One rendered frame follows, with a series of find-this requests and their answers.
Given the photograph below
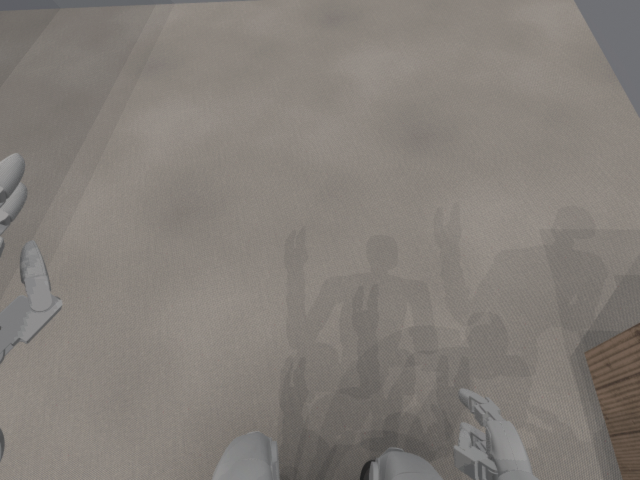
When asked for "robot right shin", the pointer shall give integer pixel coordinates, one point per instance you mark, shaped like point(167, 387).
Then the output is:
point(392, 449)

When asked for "robot right hand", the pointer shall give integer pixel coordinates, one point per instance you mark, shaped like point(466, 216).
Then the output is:
point(487, 456)

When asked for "counter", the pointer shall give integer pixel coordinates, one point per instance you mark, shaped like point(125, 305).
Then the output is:
point(615, 370)

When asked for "robot left hand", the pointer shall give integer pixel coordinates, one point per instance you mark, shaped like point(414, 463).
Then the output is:
point(24, 317)

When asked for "right robot thigh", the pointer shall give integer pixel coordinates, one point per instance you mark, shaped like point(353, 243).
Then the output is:
point(396, 465)

